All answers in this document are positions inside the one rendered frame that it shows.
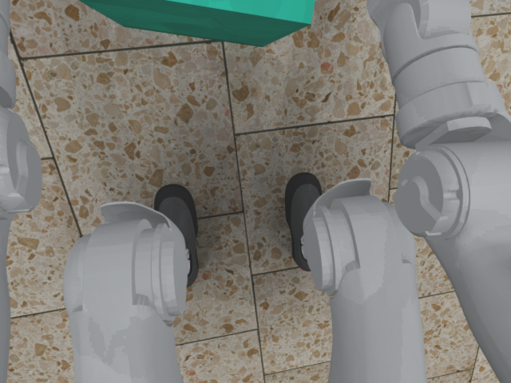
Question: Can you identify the left robot forearm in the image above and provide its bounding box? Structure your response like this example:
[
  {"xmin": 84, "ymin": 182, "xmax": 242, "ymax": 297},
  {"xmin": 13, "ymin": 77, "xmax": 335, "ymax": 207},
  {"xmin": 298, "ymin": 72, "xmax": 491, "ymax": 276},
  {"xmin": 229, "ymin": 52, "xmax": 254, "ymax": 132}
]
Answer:
[{"xmin": 0, "ymin": 0, "xmax": 16, "ymax": 109}]

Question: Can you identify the left robot thigh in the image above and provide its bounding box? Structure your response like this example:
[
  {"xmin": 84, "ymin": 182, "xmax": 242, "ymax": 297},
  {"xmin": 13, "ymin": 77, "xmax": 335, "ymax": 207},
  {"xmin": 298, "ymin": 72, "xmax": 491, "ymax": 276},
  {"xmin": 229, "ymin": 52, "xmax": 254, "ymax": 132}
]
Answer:
[{"xmin": 69, "ymin": 219, "xmax": 186, "ymax": 383}]

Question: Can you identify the left robot upper arm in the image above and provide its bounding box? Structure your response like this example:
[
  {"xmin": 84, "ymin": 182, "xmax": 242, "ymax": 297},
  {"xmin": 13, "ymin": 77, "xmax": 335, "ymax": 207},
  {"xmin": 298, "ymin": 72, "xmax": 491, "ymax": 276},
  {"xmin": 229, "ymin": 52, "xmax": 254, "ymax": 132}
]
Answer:
[{"xmin": 0, "ymin": 105, "xmax": 42, "ymax": 383}]

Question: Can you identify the right robot upper arm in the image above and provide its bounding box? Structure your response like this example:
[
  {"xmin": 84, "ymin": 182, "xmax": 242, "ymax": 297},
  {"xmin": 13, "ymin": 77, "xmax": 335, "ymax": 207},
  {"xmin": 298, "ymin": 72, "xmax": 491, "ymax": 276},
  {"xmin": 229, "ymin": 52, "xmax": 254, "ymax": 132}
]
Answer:
[{"xmin": 394, "ymin": 140, "xmax": 511, "ymax": 383}]

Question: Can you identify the robot left foot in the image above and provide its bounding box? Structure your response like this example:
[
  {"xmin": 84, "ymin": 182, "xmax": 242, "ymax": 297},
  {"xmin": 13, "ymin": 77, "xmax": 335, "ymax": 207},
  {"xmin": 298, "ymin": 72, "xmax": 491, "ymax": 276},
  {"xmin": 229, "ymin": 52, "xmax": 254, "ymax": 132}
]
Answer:
[{"xmin": 154, "ymin": 184, "xmax": 199, "ymax": 287}]

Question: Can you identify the right robot forearm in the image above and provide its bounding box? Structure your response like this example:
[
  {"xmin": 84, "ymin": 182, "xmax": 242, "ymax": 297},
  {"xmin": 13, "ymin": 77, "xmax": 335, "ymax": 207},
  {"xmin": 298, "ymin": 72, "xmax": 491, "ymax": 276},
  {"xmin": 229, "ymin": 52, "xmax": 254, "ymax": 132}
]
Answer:
[{"xmin": 366, "ymin": 0, "xmax": 511, "ymax": 152}]

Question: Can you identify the carton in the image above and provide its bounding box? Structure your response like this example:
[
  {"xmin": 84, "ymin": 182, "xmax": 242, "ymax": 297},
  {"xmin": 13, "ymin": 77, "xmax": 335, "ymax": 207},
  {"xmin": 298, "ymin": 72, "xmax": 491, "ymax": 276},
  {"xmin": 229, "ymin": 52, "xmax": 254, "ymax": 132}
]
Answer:
[{"xmin": 78, "ymin": 0, "xmax": 315, "ymax": 47}]

